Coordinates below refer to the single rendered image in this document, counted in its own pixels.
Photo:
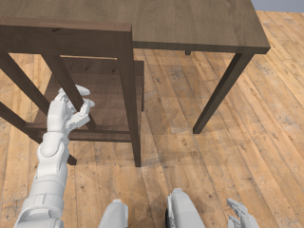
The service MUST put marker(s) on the chair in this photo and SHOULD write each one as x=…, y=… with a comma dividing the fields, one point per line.
x=116, y=86

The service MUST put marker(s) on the robot right shin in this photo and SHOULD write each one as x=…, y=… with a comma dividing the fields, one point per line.
x=172, y=221

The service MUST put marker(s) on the left robot forearm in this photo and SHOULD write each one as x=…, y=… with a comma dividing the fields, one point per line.
x=45, y=198

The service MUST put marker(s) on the left robot hand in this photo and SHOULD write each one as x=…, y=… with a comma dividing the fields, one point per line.
x=60, y=111

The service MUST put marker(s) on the right robot hand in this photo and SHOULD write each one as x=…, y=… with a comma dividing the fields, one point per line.
x=246, y=220

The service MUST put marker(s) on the robot left upper arm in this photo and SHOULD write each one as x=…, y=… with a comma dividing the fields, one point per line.
x=42, y=223

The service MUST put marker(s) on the left robot thigh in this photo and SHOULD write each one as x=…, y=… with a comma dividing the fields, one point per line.
x=115, y=216

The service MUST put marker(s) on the table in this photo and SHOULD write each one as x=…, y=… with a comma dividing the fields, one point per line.
x=226, y=26

